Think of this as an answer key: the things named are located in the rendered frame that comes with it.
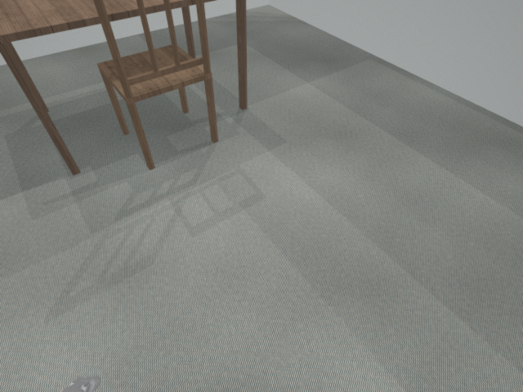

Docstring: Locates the table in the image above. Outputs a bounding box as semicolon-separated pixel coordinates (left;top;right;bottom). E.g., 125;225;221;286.
0;0;248;176

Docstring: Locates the chair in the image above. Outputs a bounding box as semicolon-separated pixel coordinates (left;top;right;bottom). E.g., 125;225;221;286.
93;0;218;170

